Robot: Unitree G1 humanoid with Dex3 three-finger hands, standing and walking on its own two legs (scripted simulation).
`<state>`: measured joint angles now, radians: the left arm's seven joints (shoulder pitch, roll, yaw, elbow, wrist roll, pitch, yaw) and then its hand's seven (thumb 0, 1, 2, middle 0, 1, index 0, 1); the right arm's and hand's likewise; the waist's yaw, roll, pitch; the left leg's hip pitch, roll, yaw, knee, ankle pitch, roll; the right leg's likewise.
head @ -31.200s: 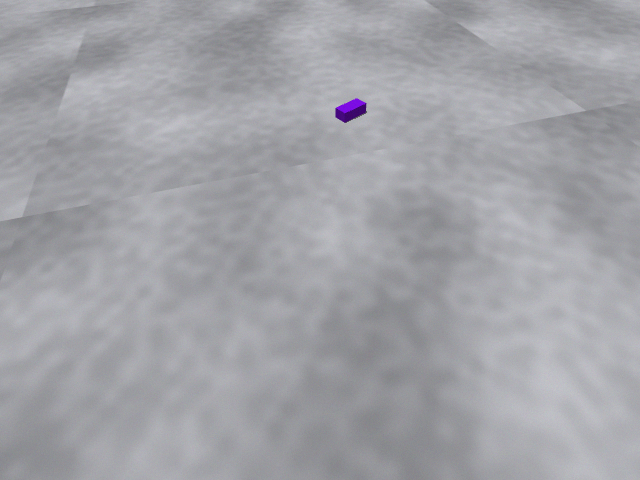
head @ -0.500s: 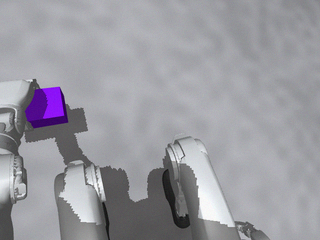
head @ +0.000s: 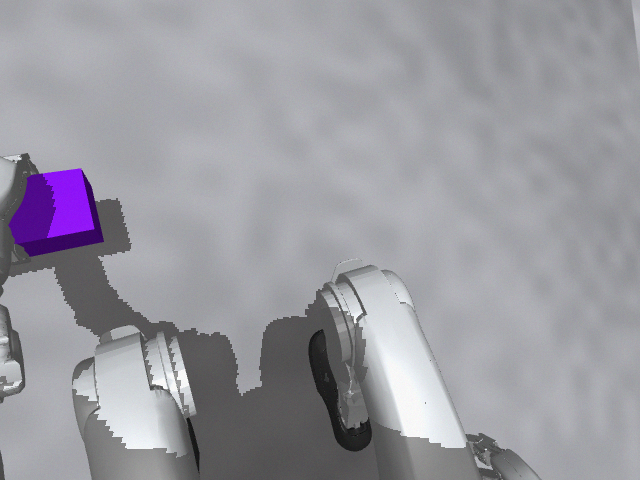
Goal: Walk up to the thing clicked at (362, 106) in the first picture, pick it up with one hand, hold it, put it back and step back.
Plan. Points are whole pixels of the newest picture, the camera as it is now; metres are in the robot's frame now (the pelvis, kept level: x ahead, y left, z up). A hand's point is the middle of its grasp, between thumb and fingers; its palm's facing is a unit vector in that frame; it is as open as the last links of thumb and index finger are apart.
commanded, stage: rest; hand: left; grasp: from above
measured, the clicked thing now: (15, 219) +0.48 +0.28 -0.23
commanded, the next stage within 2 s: open in 1.06 s
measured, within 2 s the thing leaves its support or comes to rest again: rests again in 0.70 s
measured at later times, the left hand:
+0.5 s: hand (14, 226) +0.47 +0.28 -0.24, palm faces -0.45 -0.10 -0.89, open 11.1 cm
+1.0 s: hand (22, 226) +0.47 +0.28 -0.25, palm faces -0.45 -0.11 -0.89, open 11.1 cm
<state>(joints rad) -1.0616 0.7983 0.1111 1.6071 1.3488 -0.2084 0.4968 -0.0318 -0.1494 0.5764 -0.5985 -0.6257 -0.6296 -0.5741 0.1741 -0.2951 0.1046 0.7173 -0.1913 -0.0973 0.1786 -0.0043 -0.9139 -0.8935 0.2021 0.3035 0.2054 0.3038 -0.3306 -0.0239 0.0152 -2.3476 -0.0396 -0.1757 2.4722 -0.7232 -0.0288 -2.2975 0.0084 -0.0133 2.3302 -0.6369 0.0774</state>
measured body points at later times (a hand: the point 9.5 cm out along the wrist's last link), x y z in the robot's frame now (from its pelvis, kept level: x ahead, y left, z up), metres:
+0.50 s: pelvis +0.00 +0.01 -0.02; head +0.27 +0.10 +0.33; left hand +0.49 +0.28 -0.19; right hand +0.02 -0.27 -0.08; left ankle +0.06 +0.13 -0.28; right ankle +0.11 -0.15 -0.28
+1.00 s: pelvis +0.00 +0.01 -0.02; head +0.27 +0.11 +0.32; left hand +0.49 +0.28 -0.20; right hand +0.01 -0.25 -0.07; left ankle +0.06 +0.13 -0.28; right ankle +0.11 -0.14 -0.28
